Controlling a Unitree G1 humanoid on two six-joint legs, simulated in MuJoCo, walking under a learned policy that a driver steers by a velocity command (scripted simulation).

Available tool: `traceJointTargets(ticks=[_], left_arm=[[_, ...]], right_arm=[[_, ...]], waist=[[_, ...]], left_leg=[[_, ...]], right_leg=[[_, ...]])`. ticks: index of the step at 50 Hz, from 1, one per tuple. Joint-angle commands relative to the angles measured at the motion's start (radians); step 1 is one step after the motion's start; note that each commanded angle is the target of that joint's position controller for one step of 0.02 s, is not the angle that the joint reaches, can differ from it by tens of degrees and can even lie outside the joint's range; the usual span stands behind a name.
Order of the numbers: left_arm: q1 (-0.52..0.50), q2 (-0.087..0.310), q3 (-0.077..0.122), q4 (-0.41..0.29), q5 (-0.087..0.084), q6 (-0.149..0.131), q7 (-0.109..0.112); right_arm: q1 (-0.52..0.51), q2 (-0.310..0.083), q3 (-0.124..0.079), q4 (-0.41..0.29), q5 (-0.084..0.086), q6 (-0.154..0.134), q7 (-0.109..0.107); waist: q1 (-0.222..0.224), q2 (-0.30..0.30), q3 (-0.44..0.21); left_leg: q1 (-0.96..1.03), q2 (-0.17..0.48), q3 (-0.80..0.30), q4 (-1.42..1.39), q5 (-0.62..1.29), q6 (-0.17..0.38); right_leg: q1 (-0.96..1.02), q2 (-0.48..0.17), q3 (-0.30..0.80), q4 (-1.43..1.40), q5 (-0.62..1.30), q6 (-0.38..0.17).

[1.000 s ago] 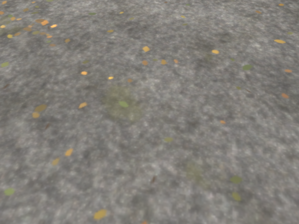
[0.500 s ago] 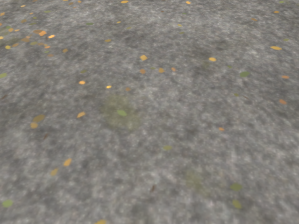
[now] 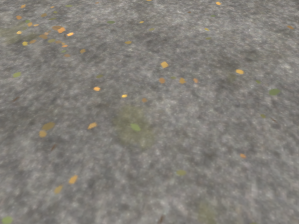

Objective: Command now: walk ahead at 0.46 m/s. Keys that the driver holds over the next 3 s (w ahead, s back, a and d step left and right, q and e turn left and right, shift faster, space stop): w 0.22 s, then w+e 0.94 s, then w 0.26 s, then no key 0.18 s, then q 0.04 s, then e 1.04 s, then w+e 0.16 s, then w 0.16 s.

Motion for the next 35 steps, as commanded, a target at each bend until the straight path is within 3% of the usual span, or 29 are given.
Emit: traceJointTargets(ticks=[1, 3, 5, 6, 7, 8, 9, 10, 11, 12, 13, 15, 19, 23, 27, 30, 32, 33, 35], left_arm=[[0.047, 0.177, 0.036, -0.024, -0.012, -0.002, 0.009], [0.046, 0.184, 0.043, -0.022, -0.015, 0.005, 0.009], [0.018, 0.21, 0.053, -0.033, -0.011, 0.012, 0.009], [-0.001, 0.214, 0.054, -0.038, -0.005, 0.02, 0.008], [-0.011, 0.196, 0.046, -0.048, 0.002, 0.027, 0.007], [0.034, 0.131, 0.024, -0.074, 0.013, 0.025, 0.004], [0.134, 0.005, -0.011, -0.069, -0.002, -0.002, -0.006], [0.03, 0.124, 0.017, -0.084, -0.034, -0.029, -0.012], [-0.064, 0.173, 0.029, -0.118, -0.052, -0.044, -0.012], [-0.101, 0.173, 0.032, -0.123, -0.048, -0.048, -0.003], [-0.106, 0.163, 0.041, -0.118, -0.035, -0.037, 0.004], [-0.053, 0.119, 0.043, -0.104, -0.035, -0.003, 0.003], [-0.142, 0.114, 0.053, -0.142, -0.03, 0.029, 0.009], [-0.239, 0.112, 0.059, -0.179, -0.018, 0.018, -0.006], [-0.38, 0.079, 0.042, -0.238, -0.012, 0.014, -0.03], [-0.456, 0.072, 0.034, -0.293, -0.015, 0.014, -0.051], [-0.471, 0.08, 0.036, -0.326, -0.02, 0.013, -0.068], [-0.455, 0.094, 0.042, -0.335, -0.022, 0.014, -0.074], [-0.321, 0.153, 0.073, -0.324, -0.026, 0.019, -0.078]], right_arm=[[-0.153, -0.036, 0.005, -0.097, 0.005, -0.017, 0.018], [-0.167, -0.053, 0.002, -0.113, 0.006, -0.023, 0.03], [-0.092, -0.097, -0.017, -0.104, 0.006, -0.026, 0.034], [0.029, -0.132, -0.037, -0.072, 0.006, -0.025, 0.031], [0.215, -0.176, -0.061, -0.016, 0.008, -0.02, 0.023], [0.378, -0.258, -0.081, 0.022, -0.013, -0.016, 0.012], [0.402, -0.276, -0.075, 0.035, -0.024, -0.019, 0.024], [0.344, -0.18, -0.049, 0.029, -0.017, -0.026, 0.027], [0.248, -0.143, -0.036, 0.014, -0.013, -0.03, 0.025], [0.158, -0.119, -0.027, -0.004, -0.019, -0.035, 0.025], [0.115, -0.091, -0.02, -0.007, -0.028, -0.041, 0.029], [0.11, -0.06, -0.012, 0.015, -0.038, -0.049, 0.031], [0.17, -0.105, -0.023, 0.053, -0.043, -0.054, 0.004], [0.195, -0.118, -0.022, 0.056, -0.045, -0.049, -0.019], [0.262, -0.132, -0.024, 0.073, -0.035, -0.037, -0.034], [0.311, -0.144, -0.03, 0.087, -0.026, -0.013, -0.036], [0.303, -0.16, -0.036, 0.08, -0.02, 0.004, -0.039], [0.283, -0.175, -0.04, 0.069, -0.019, 0.011, -0.042], [0.252, -0.204, -0.048, 0.047, -0.019, 0.026, -0.051]], waist=[[-0.003, -0.089, 0.147], [-0.021, -0.096, 0.137], [-0.08, -0.129, 0.065], [-0.15, -0.142, -0.015], [-0.235, -0.135, -0.125], [-0.246, 0.027, -0.274], [-0.176, 0.258, -0.416], [-0.193, 0.163, -0.309], [-0.169, 0.115, -0.164], [-0.133, 0.013, -0.107], [-0.101, -0.004, -0.064], [-0.058, 0.031, -0.047], [-0.06, 0.018, 0.036], [-0.08, 0.008, 0.053], [-0.133, -0.011, 0.089], [-0.157, -0.016, 0.106], [-0.143, 0.001, 0.099], [-0.122, 0.022, 0.074], [-0.038, 0.07, -0.029]], left_leg=[[-0.011, -0.028, 0.02, -0.103, 0.044, 0.015], [0.007, -0.04, 0.018, -0.146, 0.002, 0.043], [0.15, -0.087, 0.045, -0.158, -0.057, 0.077], [0.308, -0.124, 0.071, -0.156, -0.076, 0.101], [0.562, -0.128, 0.066, -0.147, -0.082, 0.132], [0.901, 0.094, -0.237, -0.156, -0.192, 0.215], [1.091, 0.282, -0.74, -0.354, -0.405, 0.346], [1.013, 0.245, -0.733, -0.424, -0.456, 0.291], [0.864, 0.218, -0.564, -0.434, -0.368, 0.247], [0.71, 0.193, -0.429, -0.457, -0.244, 0.225], [0.593, 0.159, -0.325, -0.485, -0.156, 0.207], [0.495, 0.123, -0.212, -0.541, -0.12, 0.197], [0.469, 0.117, -0.08, -0.604, -0.07, 0.201], [0.529, 0.1, 0.032, -0.613, -0.008, 0.169], [0.615, 0.113, 0.118, -0.612, 0.038, 0.149], [0.758, 0.151, 0.15, -0.547, 0.128, 0.146], [0.81, 0.172, 0.174, -0.478, 0.283, 0.134], [0.815, 0.173, 0.193, -0.421, 0.454, 0.123], [0.799, 0.162, 0.22, -0.197, 0.78, 0.098]], right_leg=[[-0.087, -0.287, 0.115, -0.066, 0.276, -0.144], [-0.017, -0.313, 0.106, -0.019, 0.349, -0.13], [0.024, -0.32, 0.09, 0.095, 0.629, -0.108], [0.014, -0.297, 0.064, 0.246, 0.796, -0.09], [-0.091, -0.246, 0.03, 0.472, 0.799, -0.058], [-0.386, -0.155, -0.007, 0.834, 0.452, -0.02], [-0.656, 0.02, 0.114, 1.114, -0.288, 0.012], [-0.761, -0.034, 0.21, 1.22, -0.283, -0.011], [-0.808, -0.087, 0.173, 1.218, -0.193, -0.029], [-0.756, -0.144, 0.16, 1.167, -0.092, -0.031], [-0.7, -0.179, 0.159, 1.111, -0.035, -0.029], [-0.614, -0.208, 0.173, 1.054, 0.003, -0.028], [-0.742, -0.205, 0.201, 0.932, 0.121, -0.006], [-0.803, -0.172, 0.192, 0.719, 0.328, 0.008], [-0.812, -0.162, 0.103, 0.552, 0.4, 0.005], [-0.874, -0.153, 0.062, 0.489, 0.319, -0.011], [-0.852, -0.132, 0.02, 0.464, 0.222, -0.033], [-0.789, -0.103, -0.014, 0.459, 0.173, -0.05], [-0.572, -0.021, -0.072, 0.471, 0.085, -0.094]])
